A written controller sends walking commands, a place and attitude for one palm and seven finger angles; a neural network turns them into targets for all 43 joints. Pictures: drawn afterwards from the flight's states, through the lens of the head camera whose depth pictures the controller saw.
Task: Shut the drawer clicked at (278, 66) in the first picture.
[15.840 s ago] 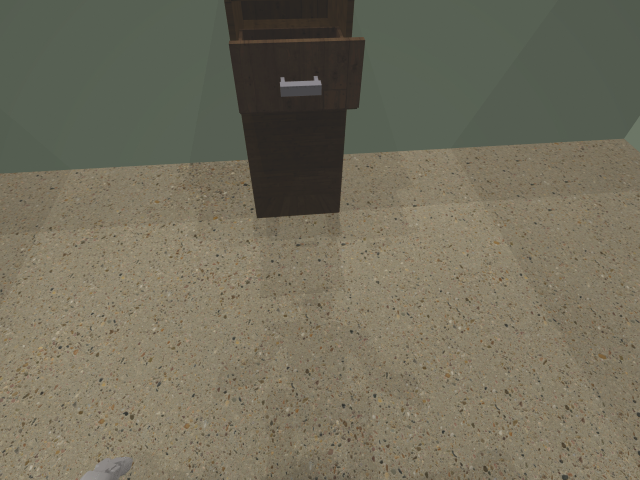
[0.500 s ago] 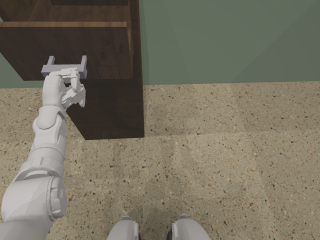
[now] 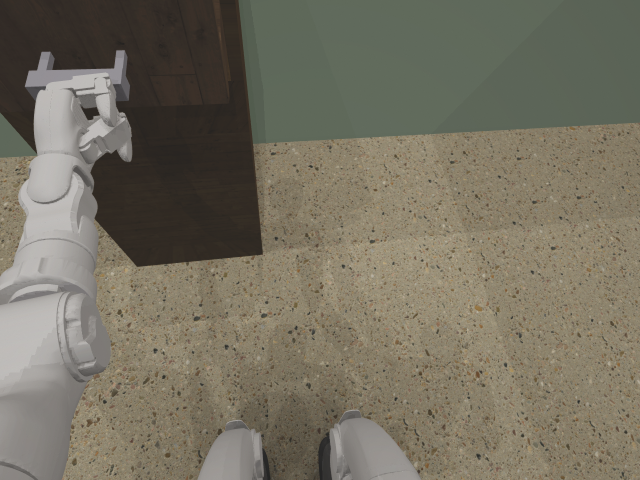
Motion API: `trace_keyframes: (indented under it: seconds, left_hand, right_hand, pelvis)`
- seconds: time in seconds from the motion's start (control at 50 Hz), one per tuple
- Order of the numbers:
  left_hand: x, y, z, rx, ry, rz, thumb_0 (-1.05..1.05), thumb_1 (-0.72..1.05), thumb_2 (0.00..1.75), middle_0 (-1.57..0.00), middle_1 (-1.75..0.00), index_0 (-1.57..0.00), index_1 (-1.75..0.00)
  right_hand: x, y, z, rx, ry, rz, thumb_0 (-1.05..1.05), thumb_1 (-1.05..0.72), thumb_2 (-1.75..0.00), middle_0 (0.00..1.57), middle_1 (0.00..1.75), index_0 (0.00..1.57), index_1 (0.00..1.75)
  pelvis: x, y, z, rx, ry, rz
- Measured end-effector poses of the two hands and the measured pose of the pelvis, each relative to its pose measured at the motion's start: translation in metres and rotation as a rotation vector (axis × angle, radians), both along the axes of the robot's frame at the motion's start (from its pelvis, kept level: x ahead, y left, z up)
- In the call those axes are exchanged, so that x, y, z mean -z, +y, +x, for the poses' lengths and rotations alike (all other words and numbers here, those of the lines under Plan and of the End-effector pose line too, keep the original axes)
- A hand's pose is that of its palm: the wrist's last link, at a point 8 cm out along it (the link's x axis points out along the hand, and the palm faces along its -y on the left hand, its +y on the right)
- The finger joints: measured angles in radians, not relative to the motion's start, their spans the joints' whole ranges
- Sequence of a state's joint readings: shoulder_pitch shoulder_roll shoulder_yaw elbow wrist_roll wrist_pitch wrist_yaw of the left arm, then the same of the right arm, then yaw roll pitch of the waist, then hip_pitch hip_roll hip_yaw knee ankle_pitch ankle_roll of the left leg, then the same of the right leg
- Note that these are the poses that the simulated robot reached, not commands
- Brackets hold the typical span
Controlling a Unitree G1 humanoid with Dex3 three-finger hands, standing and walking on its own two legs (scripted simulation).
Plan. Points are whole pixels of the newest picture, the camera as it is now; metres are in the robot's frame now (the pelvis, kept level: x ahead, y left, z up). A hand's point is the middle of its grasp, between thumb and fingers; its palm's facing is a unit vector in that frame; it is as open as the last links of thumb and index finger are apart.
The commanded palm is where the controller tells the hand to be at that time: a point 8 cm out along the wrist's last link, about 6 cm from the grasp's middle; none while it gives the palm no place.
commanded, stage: push the drawer shut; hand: left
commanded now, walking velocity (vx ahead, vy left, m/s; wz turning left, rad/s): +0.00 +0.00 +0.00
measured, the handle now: (82, 72) +0.61 +0.24 +0.09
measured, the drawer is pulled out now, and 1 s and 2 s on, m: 0.05 0.00 0.00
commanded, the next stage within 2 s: pull the fist back off the drawer in 0.84 s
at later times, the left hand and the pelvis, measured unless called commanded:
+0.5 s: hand (124, 92) +0.58 +0.19 +0.08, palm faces +0.05 -1.00 -0.03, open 3.4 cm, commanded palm +0.57 +0.22 +0.08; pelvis +0.01 +0.01 +0.00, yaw -1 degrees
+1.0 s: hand (117, 87) +0.58 +0.20 +0.08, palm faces +0.04 -1.00 -0.04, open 3.4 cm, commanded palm +0.61 +0.21 +0.08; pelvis -0.02 +0.01 -0.02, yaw +0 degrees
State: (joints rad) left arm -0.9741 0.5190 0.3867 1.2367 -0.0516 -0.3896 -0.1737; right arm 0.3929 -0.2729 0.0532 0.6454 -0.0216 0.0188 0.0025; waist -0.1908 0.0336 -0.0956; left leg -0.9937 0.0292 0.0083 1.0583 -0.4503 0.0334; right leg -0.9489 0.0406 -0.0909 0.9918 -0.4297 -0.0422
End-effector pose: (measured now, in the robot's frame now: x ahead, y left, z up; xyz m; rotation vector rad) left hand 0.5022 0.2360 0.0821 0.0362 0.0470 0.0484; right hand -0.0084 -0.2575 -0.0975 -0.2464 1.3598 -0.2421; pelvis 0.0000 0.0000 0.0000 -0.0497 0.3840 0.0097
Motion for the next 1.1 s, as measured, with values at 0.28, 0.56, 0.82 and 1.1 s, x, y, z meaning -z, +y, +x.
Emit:
trace_keyframes:
  seconds: [0.28, 0.56, 0.82, 1.1]
  left_hand:
    - [-0.001, 0.004, 0.029, 0.001, 0.009, -0.009, 0.04, 0.88, 0.95, -1.4, -1.6, -1.4, -1.6]
    - [-0.002, 0.005, 0.055, -0.001, 0.012, -0.011, 0.05, 0.87, 0.95, -1.4, -1.6, -1.4, -1.6]
    - [-0.003, 0.013, 0.057, -0.003, 0.026, 0.003, 0.05, 0.75, 0.99, -1.4, -1.6, -1.4, -1.6]
    - [-0.005, 0.012, 0.057, 0.003, 0.031, 0.003, 0.07, 0.77, 0.99, -1.4, -1.6, -1.4, -1.6]
  right_hand:
    - [-0.006, 0.011, -0.016, 0.032, 0.082, -0.003, 0.0, -0.91, -0.9, 0.2, 0.3, 0.2, 0.3]
    - [-0.009, 0.021, -0.034, 0.055, 0.157, -0.005, 0.0, -0.91, -0.9, 0.2, 0.3, 0.2, 0.3]
    - [-0.008, 0.022, -0.054, 0.038, 0.184, -0.026, 0.0, -0.9, -0.9, 0.2, 0.3, 0.2, 0.3]
    - [-0.009, 0.023, -0.078, 0.039, 0.174, -0.048, 0.0, -0.91, -0.9, 0.2, 0.3, 0.2, 0.3]
  pelvis:
    - [0.0, 0.007, 0.008, 0.004, 0.033, -0.014]
    - [0.003, 0.012, 0.01, 0.003, 0.069, -0.028]
    - [0.012, 0.011, -0.003, -0.017, 0.091, -0.044]
    - [0.018, 0.012, -0.019, -0.013, 0.105, -0.051]
